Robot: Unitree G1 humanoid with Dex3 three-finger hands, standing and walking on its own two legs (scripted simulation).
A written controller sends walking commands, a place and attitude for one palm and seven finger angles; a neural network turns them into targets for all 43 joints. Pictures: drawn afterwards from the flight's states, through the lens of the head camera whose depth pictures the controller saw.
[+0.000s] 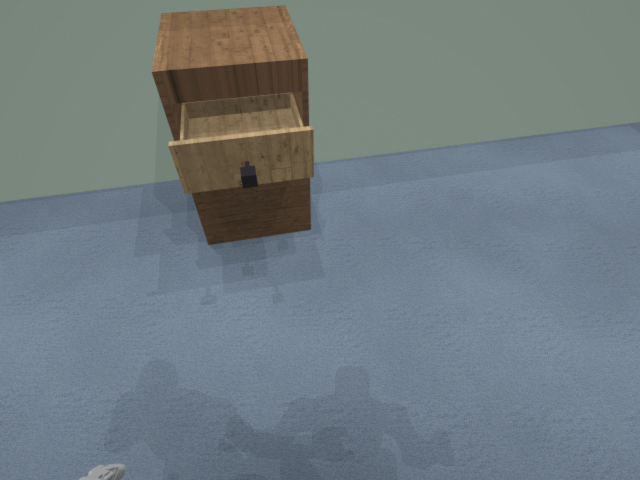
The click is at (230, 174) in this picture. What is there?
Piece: drawer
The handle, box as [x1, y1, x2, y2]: [240, 161, 257, 187]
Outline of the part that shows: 245,161 245,166 240,167 243,187 257,186 254,166 250,166 248,161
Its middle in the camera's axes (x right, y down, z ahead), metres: -0.21 -0.18 +1.08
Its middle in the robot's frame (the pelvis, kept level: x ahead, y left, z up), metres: +0.90 +0.25 -0.22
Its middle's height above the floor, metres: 0.55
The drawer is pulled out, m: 0.21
